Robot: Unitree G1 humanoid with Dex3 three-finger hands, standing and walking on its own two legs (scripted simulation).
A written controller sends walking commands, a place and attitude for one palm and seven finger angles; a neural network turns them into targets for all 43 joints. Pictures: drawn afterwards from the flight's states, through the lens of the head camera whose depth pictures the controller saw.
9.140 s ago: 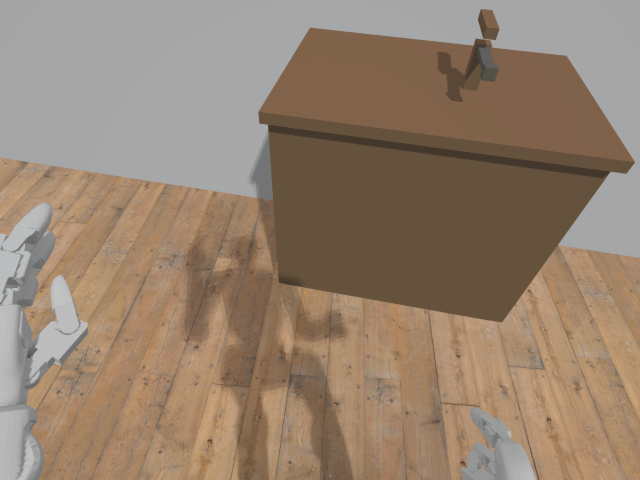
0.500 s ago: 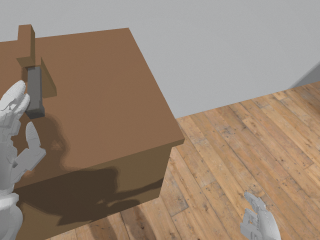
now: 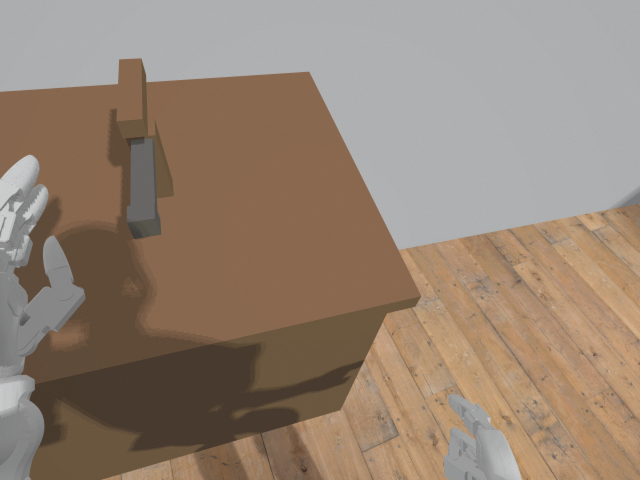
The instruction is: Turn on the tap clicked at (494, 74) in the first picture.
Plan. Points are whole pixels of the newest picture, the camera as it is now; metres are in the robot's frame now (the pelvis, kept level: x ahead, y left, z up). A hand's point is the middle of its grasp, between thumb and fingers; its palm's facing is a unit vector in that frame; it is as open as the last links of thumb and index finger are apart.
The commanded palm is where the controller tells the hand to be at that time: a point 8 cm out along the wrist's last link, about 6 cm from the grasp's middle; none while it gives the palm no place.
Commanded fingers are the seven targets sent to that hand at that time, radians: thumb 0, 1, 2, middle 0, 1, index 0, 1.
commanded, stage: come to a stop and stand still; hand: left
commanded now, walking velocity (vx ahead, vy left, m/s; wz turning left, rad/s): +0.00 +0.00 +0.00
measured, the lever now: (144, 220) +0.34 +0.25 +0.13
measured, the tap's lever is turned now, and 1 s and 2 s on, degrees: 0 0 0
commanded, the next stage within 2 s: look again from close up in 0.08 s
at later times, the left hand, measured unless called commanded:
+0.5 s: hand (110, 304) +0.22 +0.22 +0.17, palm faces +0.42 -0.85 -0.32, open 7.4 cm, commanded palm +0.16 +0.25 +0.18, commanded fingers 0.00 0.90 0.90 -0.20 -0.30 -0.20 -0.30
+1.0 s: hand (50, 221) +0.25 +0.26 +0.22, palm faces +0.56 -0.70 -0.44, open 7.4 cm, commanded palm +0.15 +0.24 +0.18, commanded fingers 0.00 0.90 0.90 -0.20 -0.30 -0.20 -0.30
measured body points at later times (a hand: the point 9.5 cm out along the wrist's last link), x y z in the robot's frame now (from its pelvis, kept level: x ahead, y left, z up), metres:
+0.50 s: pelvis +0.00 -0.03 +0.00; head +0.02 -0.01 +0.45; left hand +0.19 +0.26 +0.19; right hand +0.17 -0.26 -0.07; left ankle +0.00 +0.04 -0.74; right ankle +0.03 -0.16 -0.74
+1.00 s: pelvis +0.00 -0.04 +0.00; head +0.05 -0.02 +0.44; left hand +0.22 +0.30 +0.25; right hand +0.19 -0.25 -0.09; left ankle +0.00 +0.04 -0.74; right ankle +0.02 -0.15 -0.74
